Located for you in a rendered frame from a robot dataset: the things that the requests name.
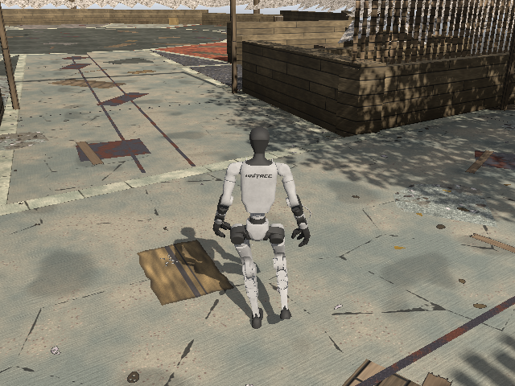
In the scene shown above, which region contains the robot left shin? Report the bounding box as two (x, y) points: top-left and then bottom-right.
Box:
(242, 265), (260, 318)

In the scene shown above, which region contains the robot left forearm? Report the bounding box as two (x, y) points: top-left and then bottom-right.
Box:
(214, 194), (229, 224)

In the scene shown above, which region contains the robot right upper arm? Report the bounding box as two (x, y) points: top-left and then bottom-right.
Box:
(275, 162), (299, 207)

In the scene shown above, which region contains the robot right hand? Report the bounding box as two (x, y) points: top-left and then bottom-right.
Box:
(291, 227), (311, 247)

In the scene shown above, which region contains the robot left hand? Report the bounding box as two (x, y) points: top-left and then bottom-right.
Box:
(213, 222), (231, 238)

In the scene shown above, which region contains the robot left upper arm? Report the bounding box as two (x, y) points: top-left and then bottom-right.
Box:
(220, 162), (242, 207)

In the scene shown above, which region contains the robot right forearm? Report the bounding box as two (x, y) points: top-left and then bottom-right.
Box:
(291, 195), (308, 229)

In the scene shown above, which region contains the right robot foot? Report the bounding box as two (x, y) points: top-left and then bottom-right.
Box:
(280, 307), (292, 319)

